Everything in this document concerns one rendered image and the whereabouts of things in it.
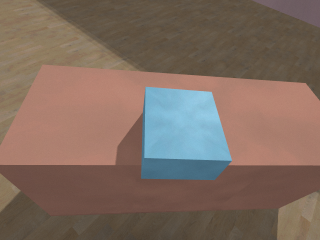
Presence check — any carton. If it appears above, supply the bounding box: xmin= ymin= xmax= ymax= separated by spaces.
xmin=141 ymin=87 xmax=232 ymax=180

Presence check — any pedestal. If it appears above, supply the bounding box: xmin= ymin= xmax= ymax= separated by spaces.
xmin=0 ymin=64 xmax=320 ymax=216

